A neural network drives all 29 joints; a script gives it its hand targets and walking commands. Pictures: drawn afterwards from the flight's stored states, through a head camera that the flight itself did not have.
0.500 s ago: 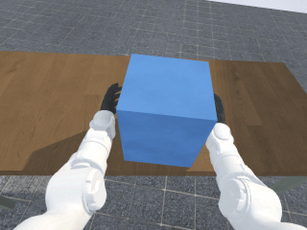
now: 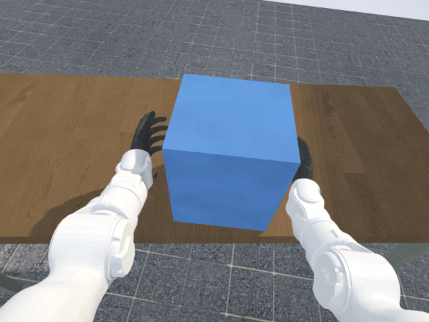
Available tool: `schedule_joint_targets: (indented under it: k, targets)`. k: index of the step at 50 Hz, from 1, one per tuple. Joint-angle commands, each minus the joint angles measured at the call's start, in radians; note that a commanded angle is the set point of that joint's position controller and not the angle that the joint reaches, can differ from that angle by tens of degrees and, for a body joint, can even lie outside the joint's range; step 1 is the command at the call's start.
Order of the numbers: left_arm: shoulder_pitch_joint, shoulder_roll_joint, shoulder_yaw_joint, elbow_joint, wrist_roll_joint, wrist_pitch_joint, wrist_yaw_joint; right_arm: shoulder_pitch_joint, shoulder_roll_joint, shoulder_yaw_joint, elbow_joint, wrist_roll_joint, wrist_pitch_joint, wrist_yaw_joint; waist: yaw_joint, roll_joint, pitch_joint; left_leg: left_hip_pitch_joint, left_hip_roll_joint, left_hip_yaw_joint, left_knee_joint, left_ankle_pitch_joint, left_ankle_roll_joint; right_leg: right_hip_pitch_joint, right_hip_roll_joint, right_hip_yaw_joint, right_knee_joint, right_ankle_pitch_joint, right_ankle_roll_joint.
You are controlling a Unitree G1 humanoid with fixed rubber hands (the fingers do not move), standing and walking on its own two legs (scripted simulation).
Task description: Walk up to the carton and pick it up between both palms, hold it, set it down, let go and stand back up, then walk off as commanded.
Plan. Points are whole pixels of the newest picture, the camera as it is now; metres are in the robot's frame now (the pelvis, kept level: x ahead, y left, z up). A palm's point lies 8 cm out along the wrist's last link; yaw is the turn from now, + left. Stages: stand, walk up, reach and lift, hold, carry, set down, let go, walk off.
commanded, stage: set down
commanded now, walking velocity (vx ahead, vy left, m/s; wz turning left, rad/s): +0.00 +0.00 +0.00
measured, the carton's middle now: (227, 157) +0.45 -0.06 +0.04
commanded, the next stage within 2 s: none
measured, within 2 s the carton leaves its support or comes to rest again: neither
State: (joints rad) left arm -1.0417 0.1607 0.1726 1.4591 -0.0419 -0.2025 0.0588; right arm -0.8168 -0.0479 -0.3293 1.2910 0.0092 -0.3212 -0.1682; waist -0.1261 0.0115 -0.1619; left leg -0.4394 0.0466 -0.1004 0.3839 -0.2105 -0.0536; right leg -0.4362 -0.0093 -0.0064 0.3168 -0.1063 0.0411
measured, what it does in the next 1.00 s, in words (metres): shifts its weight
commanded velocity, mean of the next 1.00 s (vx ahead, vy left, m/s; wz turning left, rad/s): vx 0.00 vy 0.00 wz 0.00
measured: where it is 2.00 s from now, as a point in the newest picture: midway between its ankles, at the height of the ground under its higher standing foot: outside the picture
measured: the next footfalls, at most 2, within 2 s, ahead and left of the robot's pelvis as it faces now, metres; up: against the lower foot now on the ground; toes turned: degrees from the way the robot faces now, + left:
none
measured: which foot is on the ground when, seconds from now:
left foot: down 0.00-1.00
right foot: down 0.00-1.00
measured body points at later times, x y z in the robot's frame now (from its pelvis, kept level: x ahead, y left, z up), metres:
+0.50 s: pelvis -0.07 -0.02 +0.00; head -0.06 +0.00 +0.44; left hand +0.37 +0.12 +0.07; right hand +0.32 -0.23 +0.07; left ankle -0.03 +0.14 -0.74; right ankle -0.01 -0.15 -0.75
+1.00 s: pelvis -0.07 -0.02 +0.00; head -0.08 +0.00 +0.45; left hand +0.34 +0.15 +0.05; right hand +0.27 -0.24 +0.06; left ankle -0.03 +0.14 -0.75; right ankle -0.01 -0.15 -0.75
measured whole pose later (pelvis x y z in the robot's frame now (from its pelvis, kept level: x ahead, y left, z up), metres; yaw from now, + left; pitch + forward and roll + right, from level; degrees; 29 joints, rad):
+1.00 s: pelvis -0.07 -0.02 +0.00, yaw +0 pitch +2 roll +0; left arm -0.59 0.27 0.09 1.00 -0.17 -0.07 -0.07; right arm -0.50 -0.05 -0.10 0.86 0.17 -0.06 -0.26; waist -0.13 -0.05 -0.09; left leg -0.29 0.04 -0.10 0.39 -0.15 -0.07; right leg -0.32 -0.01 0.00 0.39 -0.12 0.01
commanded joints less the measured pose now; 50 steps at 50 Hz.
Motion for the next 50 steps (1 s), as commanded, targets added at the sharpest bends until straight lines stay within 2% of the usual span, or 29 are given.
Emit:
schedule_joint_targets:
  k: [1, 4, 7, 11, 15, 20, 22, 26, 34, 37, 41, 50]
  targets:
    - [-0.330, 0.141, -0.163, -0.164, -0.002, -0.065, -0.023, -0.363, -0.232, 0.165, -0.128, 0.077, -0.050, -0.004, -0.043, 0.093, -0.611, 0.292, -0.077, 0.165, 0.147, 0.601, -0.101, 0.337, 0.082, -0.064, 0.096, 0.664, -0.021]
    - [-0.282, 0.135, -0.162, -0.205, 0.003, -0.056, -0.032, -0.312, -0.232, 0.186, -0.146, 0.100, -0.048, -0.012, -0.032, 0.106, -0.601, 0.322, -0.081, 0.165, 0.146, 0.601, -0.103, 0.349, 0.087, -0.060, 0.086, 0.649, -0.027]
    - [-0.255, 0.145, -0.153, -0.252, -0.001, -0.057, -0.043, -0.279, -0.221, 0.205, -0.180, 0.109, -0.045, -0.023, -0.021, 0.092, -0.600, 0.326, -0.087, 0.168, 0.137, 0.573, -0.094, 0.374, 0.088, -0.053, 0.081, 0.642, -0.025]
    - [-0.229, 0.174, -0.134, -0.297, -0.018, -0.062, -0.060, -0.247, -0.191, 0.239, -0.234, 0.127, -0.022, -0.038, -0.004, 0.052, -0.571, 0.267, -0.103, 0.177, 0.106, 0.438, -0.063, 0.441, 0.074, -0.032, 0.086, 0.596, -0.017]
    - [-0.231, 0.222, -0.120, -0.330, -0.044, -0.068, -0.072, -0.238, -0.174, 0.239, -0.289, 0.127, 0.013, -0.058, 0.000, 0.017, -0.518, 0.203, -0.114, 0.178, 0.068, 0.282, -0.029, 0.453, 0.056, -0.008, 0.085, 0.424, -0.005]
    - [-0.272, 0.267, -0.150, -0.297, -0.117, -0.052, -0.077, -0.285, -0.154, 0.238, -0.359, 0.126, 0.113, -0.067, 0.012, -0.042, -0.395, 0.145, -0.114, 0.183, 0.037, 0.068, 0.026, 0.372, 0.042, 0.022, 0.068, 0.028, -0.013]
    - [-0.269, 0.278, -0.172, -0.269, -0.141, -0.037, -0.082, -0.292, -0.145, 0.239, -0.367, 0.126, 0.151, -0.070, 0.014, -0.040, -0.347, 0.142, -0.115, 0.185, 0.033, 0.022, 0.038, 0.344, 0.038, 0.027, 0.061, -0.082, -0.021]
    - [-0.223, 0.275, -0.210, -0.272, -0.172, -0.005, -0.099, -0.253, -0.106, 0.251, -0.379, 0.141, 0.200, -0.076, 0.017, -0.015, -0.279, 0.168, -0.115, 0.185, 0.027, -0.024, 0.050, 0.330, 0.034, 0.027, 0.048, -0.192, -0.032]
    - [-0.151, 0.269, -0.229, -0.387, -0.179, 0.043, -0.122, -0.193, -0.091, 0.267, -0.445, 0.163, 0.231, -0.087, 0.023, 0.047, -0.230, 0.229, -0.103, 0.174, 0.012, -0.037, 0.037, 0.347, 0.036, 0.013, 0.035, -0.207, -0.048]
    - [-0.077, 0.269, -0.203, -0.441, -0.164, 0.061, -0.128, -0.117, -0.078, 0.291, -0.482, 0.167, 0.232, -0.088, 0.042, 0.031, -0.216, 0.264, -0.104, 0.174, 0.003, -0.004, 0.036, 0.374, 0.037, 0.017, 0.025, -0.181, -0.046]
    - [-0.005, 0.264, -0.173, -0.528, -0.141, 0.081, -0.132, -0.050, -0.064, 0.309, -0.538, 0.172, 0.227, -0.091, 0.062, 0.041, -0.203, 0.290, -0.103, 0.179, -0.006, 0.024, 0.029, 0.387, 0.038, 0.019, 0.011, -0.152, -0.044]
    - [0.192, 0.273, -0.109, -0.779, -0.126, 0.133, -0.144, 0.143, -0.036, 0.362, -0.769, 0.198, 0.218, -0.092, 0.113, 0.022, -0.165, 0.310, -0.100, 0.187, -0.030, 0.060, 0.030, 0.421, 0.038, 0.014, -0.010, -0.077, -0.027]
